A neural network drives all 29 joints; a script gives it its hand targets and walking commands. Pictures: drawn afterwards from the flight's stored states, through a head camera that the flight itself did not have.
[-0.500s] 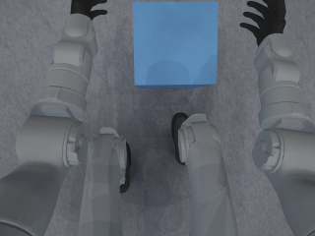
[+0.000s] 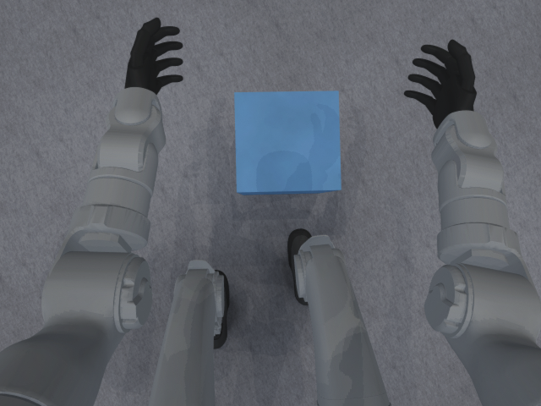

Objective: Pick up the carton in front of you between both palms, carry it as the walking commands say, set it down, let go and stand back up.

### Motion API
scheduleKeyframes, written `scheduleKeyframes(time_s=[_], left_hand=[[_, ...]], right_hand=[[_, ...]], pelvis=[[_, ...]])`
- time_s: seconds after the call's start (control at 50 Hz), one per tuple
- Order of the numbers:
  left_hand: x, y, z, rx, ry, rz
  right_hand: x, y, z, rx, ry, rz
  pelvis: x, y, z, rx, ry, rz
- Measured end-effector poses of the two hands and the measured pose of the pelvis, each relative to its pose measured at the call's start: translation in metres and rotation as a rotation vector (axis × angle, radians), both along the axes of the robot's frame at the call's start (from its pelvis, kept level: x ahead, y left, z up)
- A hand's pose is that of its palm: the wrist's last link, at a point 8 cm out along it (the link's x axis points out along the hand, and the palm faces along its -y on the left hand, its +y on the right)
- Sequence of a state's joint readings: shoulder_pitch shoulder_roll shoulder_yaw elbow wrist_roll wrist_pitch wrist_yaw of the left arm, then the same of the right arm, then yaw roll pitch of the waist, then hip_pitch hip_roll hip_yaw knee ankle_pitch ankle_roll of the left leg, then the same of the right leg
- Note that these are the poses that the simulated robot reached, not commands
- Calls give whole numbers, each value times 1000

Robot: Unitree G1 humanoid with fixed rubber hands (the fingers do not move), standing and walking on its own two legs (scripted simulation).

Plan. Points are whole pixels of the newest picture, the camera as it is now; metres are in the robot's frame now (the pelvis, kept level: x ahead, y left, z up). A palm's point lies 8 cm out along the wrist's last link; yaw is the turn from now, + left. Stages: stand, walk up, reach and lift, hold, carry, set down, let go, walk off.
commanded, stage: set down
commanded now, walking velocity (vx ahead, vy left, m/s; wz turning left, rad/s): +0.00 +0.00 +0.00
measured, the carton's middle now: (283, 151) +0.46 -0.10 -0.46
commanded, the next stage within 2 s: let go in 0.10 s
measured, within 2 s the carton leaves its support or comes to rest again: neither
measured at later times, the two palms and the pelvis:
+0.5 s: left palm (72, 165) +0.41 +0.13 +0.02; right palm (534, 170) +0.34 -0.29 +0.02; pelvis +0.04 -0.02 +0.13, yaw -1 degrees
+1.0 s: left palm out of the picture +0.28 +0.23 +0.12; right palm out of the picture +0.23 -0.23 +0.12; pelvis +0.10 +0.01 +0.19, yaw -4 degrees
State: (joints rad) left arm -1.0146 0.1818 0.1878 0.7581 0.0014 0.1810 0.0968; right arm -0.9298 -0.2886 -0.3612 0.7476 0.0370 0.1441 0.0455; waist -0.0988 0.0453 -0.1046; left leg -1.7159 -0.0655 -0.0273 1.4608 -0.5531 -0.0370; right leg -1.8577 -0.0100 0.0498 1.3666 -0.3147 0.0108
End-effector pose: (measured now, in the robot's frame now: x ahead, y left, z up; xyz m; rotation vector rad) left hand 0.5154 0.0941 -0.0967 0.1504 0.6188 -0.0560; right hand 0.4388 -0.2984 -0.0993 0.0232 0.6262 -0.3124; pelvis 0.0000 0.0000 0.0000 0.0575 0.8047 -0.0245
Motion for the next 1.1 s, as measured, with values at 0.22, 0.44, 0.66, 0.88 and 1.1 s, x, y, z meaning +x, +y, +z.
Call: scheduleKeyframes(time_s=[0.22, 0.44, 0.66, 0.88, 1.1], left_hand=[[-11, 5, 55, 23, 14, 6], [-93, 30, 103, 101, 94, 59], [-148, 62, 159, 90, 117, 35], [-210, 109, 202, 81, 136, 41], [-241, 148, 226, 92, 147, 63]], right_hand=[[-8, 2, 54, -21, 28, 49], [-75, 5, 102, -75, 157, 187], [-140, 15, 165, -74, 175, 200], [-198, 49, 213, -79, 194, 198], [-196, 74, 224, -75, 190, 231]], pelvis=[[11, -6, 54, -3, -34, -3], [36, -18, 113, -9, -192, -11], [65, -20, 156, -43, -407, -25], [89, -4, 187, -80, -649, -26], [98, 18, 194, -105, -822, -26]])
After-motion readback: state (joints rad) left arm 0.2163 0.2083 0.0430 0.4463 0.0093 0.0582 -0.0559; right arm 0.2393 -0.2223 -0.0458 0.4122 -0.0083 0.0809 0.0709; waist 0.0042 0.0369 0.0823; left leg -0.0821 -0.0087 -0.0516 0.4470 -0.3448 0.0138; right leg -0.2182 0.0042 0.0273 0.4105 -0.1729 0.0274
